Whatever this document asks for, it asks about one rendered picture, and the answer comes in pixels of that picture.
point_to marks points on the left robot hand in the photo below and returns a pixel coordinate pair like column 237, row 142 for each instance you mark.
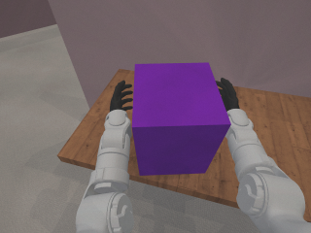
column 116, row 102

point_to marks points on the right robot hand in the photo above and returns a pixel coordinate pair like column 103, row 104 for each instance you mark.
column 228, row 94

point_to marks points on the table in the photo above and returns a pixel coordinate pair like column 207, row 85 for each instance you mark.
column 282, row 122

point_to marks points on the right robot upper arm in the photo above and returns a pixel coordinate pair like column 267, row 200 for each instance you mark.
column 274, row 204

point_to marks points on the robot left forearm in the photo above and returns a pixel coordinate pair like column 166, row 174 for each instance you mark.
column 111, row 169

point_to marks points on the robot right forearm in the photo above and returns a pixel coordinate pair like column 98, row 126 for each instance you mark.
column 246, row 149

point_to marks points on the carton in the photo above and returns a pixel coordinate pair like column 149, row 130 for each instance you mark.
column 179, row 118

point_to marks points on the left robot upper arm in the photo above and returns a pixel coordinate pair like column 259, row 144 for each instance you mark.
column 105, row 213

